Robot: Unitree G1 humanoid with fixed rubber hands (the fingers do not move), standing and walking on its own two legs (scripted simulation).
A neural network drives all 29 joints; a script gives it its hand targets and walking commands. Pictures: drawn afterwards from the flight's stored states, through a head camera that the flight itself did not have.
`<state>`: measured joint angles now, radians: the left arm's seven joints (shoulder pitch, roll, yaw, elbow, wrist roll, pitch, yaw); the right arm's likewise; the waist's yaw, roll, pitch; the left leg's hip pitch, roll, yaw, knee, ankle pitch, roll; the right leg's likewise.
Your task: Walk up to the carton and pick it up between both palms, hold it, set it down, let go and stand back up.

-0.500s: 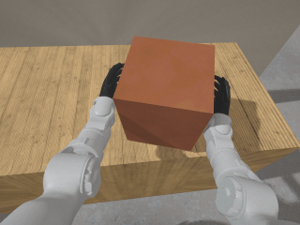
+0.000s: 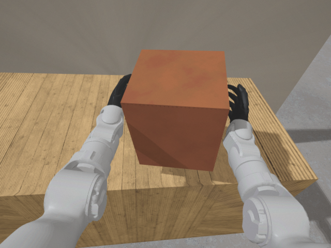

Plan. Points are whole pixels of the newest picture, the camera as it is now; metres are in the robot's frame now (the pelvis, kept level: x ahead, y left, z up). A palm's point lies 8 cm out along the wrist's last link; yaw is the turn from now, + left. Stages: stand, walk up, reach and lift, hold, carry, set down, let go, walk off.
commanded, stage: reach and lift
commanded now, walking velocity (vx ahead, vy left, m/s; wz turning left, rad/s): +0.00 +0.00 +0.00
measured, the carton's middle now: (178, 112) +0.46 -0.03 +0.10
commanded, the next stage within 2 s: hold in 1.56 s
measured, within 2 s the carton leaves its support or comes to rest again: neither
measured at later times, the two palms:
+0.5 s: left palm (107, 96) +0.41 +0.14 +0.19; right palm (243, 108) +0.40 -0.16 +0.18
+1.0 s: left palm (104, 100) +0.39 +0.14 +0.20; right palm (245, 102) +0.40 -0.16 +0.20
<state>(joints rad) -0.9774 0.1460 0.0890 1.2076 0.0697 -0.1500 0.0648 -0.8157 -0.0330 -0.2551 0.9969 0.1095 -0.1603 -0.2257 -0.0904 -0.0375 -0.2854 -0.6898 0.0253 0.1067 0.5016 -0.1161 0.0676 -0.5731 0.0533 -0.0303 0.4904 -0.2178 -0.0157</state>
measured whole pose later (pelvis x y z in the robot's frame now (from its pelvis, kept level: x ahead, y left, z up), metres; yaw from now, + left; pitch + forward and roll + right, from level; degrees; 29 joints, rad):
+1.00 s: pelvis +0.01 -0.02 +0.02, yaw +1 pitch +0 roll -1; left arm -0.74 0.02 0.28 0.62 0.13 0.48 0.06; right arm -0.82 -0.08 -0.10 0.93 0.17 0.20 -0.22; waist -0.03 -0.04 -0.17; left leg -0.26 0.01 0.10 0.36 -0.10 0.04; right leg -0.15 0.05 -0.03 0.36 -0.22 -0.03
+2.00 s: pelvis +0.00 -0.01 +0.02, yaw +1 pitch -2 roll -1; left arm -0.74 0.02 0.28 0.39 0.17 0.71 0.04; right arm -0.82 -0.08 -0.08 0.76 0.20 0.37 -0.23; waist -0.03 -0.04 -0.17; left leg -0.23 0.01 0.10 0.36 -0.10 0.04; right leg -0.11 0.05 -0.03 0.34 -0.20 -0.03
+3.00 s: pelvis +0.00 -0.01 +0.02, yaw +1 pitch -2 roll -1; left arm -0.74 0.02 0.28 0.37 0.17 0.74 0.04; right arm -0.82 -0.08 -0.08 0.75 0.20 0.39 -0.23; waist -0.03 -0.03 -0.17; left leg -0.23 0.01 0.10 0.36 -0.10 0.04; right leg -0.11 0.05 -0.03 0.34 -0.19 -0.03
